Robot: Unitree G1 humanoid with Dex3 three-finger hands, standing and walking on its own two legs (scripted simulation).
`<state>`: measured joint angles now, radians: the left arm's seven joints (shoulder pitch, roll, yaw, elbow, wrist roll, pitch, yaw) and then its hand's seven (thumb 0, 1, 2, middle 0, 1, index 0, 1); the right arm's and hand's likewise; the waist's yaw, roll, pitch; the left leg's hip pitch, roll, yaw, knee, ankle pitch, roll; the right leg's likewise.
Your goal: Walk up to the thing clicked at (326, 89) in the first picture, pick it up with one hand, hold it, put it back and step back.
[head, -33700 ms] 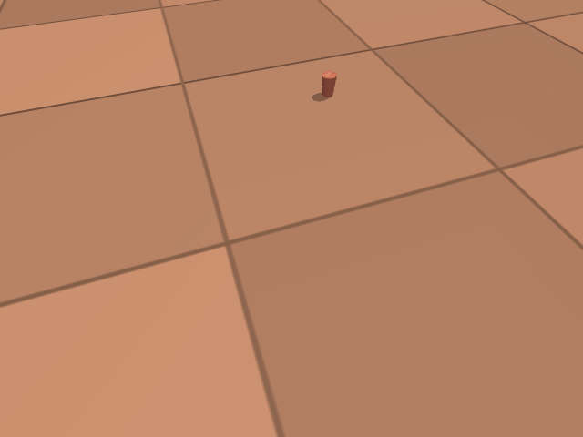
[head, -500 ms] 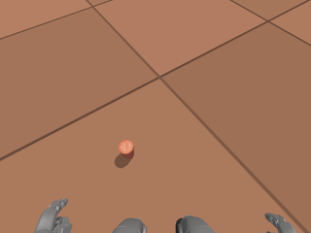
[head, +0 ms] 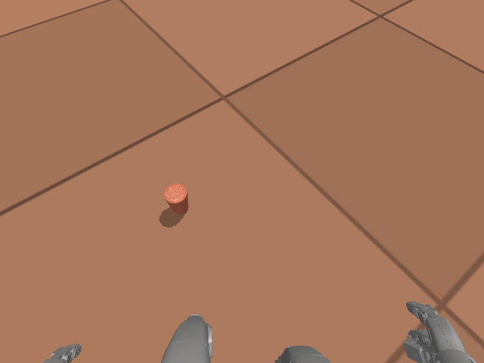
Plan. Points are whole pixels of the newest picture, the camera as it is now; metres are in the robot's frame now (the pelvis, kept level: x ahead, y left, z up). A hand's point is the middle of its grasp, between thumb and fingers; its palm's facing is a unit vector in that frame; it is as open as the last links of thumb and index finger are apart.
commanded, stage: step back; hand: left
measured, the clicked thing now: (178, 201) +0.73 +0.30 -0.68
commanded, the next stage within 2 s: stand in 1.74 s
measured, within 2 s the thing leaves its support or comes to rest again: neither
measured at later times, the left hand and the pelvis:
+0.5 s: hand out of the picture -0.06 +0.24 -0.13, palm faces +0.10 -0.93 -0.35, open 7.4 cm; pelvis -0.16 -0.03 +0.02, yaw +7 degrees
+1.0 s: hand out of the picture -0.26 +0.22 -0.11, palm faces +0.12 -0.89 -0.44, open 7.4 cm; pelvis -0.28 -0.07 +0.02, yaw +7 degrees
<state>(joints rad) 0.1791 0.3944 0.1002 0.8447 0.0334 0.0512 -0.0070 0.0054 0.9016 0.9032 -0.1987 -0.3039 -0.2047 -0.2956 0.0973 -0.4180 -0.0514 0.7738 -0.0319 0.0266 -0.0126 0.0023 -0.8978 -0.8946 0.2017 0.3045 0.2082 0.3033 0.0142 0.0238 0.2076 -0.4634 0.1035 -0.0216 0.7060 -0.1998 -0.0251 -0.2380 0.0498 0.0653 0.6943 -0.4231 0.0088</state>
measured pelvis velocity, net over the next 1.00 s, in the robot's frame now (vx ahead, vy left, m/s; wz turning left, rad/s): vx -0.28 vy -0.07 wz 0.12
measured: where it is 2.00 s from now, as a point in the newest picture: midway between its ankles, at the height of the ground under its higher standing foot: outside the picture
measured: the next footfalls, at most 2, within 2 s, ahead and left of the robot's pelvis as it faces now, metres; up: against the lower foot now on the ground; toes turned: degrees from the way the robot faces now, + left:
left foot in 0.36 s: -0.10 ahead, +0.08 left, +0.00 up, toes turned +5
right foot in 0.70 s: -0.23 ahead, -0.20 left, +0.00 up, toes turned +5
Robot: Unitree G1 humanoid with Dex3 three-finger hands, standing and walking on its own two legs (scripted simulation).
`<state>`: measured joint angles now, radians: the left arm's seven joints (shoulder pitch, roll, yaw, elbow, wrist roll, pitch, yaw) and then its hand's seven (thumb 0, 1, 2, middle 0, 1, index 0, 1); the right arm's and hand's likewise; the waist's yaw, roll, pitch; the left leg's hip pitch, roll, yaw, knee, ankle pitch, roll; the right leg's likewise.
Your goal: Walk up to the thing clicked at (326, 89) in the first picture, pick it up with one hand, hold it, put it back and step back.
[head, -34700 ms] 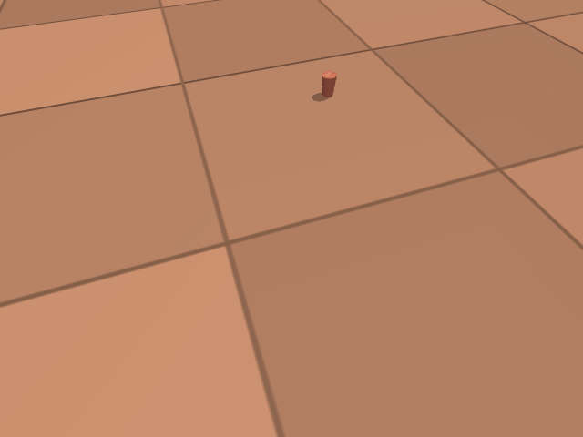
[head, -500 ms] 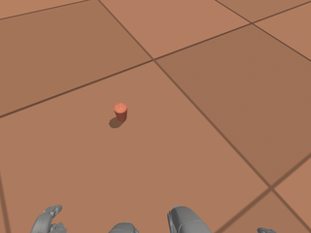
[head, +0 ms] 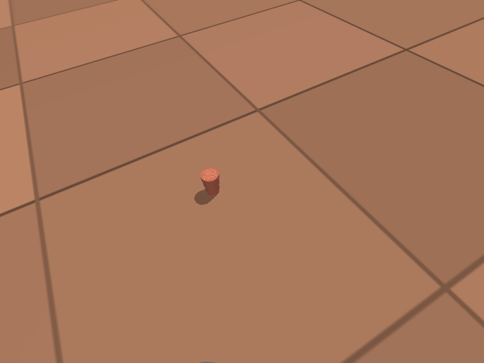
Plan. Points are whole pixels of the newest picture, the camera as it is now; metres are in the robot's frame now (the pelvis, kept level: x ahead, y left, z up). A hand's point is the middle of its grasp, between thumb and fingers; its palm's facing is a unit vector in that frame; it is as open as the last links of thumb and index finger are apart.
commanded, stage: step back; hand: left
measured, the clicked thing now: (211, 182) +1.04 +0.25 -0.69
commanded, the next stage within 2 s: stand in 0.74 s
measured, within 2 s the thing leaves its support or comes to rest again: neither
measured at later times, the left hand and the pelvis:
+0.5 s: hand out of the picture +0.13 +0.24 -0.14, palm faces +0.01 -0.93 -0.38, open 7.4 cm; pelvis +0.04 -0.02 +0.00, yaw +1 degrees
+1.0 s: hand (122, 353) +0.16 +0.26 -0.14, palm faces +0.01 -0.95 -0.32, open 7.4 cm; pelvis +0.07 +0.01 +0.01, yaw +1 degrees
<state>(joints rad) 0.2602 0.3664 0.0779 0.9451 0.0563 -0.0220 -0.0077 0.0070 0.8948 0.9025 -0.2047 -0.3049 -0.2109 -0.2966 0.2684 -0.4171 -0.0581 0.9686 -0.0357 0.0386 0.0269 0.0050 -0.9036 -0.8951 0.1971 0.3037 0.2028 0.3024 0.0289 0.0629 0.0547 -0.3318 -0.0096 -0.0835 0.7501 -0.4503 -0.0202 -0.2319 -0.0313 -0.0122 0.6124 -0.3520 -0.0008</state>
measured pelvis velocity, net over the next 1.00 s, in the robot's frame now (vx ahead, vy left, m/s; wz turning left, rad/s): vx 0.07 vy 0.01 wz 0.02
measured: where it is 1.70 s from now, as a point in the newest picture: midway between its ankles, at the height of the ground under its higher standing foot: outside the picture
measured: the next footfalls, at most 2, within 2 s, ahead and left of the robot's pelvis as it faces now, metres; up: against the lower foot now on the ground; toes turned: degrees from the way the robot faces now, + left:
left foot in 0.04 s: +0.05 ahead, +0.13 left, +0.00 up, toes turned -2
right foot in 0.36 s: +0.14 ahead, -0.13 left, +0.00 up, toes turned -1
